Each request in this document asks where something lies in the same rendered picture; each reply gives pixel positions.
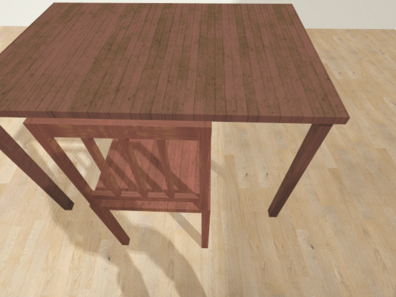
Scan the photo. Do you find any table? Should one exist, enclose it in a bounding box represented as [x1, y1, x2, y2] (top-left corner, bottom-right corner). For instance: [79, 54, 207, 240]
[0, 2, 350, 217]

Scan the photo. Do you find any chair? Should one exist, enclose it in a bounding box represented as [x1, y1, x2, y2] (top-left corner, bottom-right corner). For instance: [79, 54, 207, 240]
[23, 118, 212, 248]

